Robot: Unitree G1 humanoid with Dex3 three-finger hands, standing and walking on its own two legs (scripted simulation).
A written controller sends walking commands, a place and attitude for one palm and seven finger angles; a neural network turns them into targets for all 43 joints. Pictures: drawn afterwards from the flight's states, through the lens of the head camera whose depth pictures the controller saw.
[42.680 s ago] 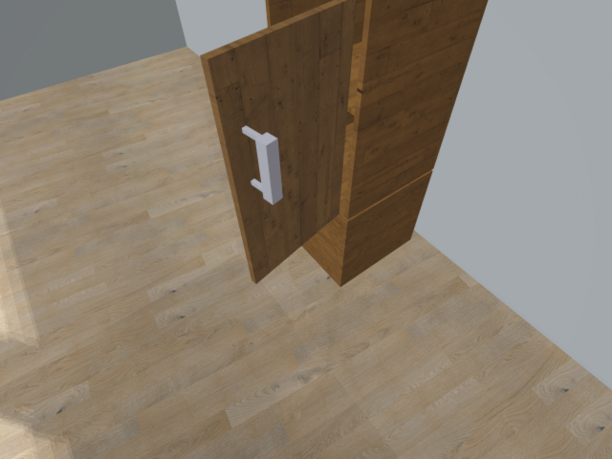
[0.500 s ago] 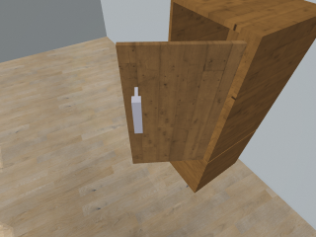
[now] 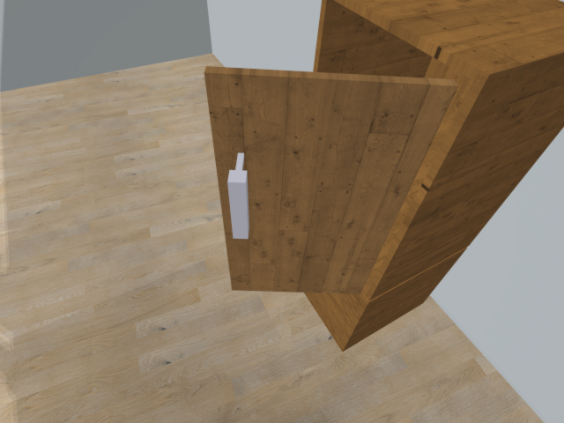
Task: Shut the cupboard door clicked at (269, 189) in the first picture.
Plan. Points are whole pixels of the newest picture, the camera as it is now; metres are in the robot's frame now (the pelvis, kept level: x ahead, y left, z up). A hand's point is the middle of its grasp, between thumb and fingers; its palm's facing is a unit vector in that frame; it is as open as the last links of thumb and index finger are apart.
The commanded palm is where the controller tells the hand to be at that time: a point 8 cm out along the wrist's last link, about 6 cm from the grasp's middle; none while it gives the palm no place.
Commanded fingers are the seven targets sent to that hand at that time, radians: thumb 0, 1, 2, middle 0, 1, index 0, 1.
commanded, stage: shuffle to correct the standing spot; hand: left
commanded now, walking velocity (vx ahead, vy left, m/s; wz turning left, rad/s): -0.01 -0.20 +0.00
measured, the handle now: (240, 196) +0.45 +0.11 +0.05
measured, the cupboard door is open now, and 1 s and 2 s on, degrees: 60 60 60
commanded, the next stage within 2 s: come to a stop and stand still in 1.06 s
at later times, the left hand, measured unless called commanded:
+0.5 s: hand out of the picture -0.03 +0.14 -0.20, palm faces +0.09 -0.99 -0.12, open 7.3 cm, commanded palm none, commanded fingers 0.00 0.90 0.90 -0.20 -0.30 -0.20 -0.30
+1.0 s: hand out of the picture -0.01 +0.08 -0.17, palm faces +0.02 -0.98 -0.19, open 7.3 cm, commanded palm none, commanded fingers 0.00 0.90 0.90 -0.20 -0.30 -0.20 -0.30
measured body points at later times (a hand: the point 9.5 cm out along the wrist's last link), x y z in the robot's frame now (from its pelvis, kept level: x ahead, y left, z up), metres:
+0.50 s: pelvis -0.01 -0.03 -0.01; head +0.01 +0.02 +0.44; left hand -0.03 +0.19 -0.19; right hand +0.04 -0.26 -0.14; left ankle -0.01 +0.03 -0.73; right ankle -0.04 -0.09 -0.72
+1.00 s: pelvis -0.06 -0.11 +0.00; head -0.03 -0.10 +0.45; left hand -0.01 +0.13 -0.15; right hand -0.10 -0.35 -0.14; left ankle -0.02 +0.03 -0.73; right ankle -0.09 -0.23 -0.74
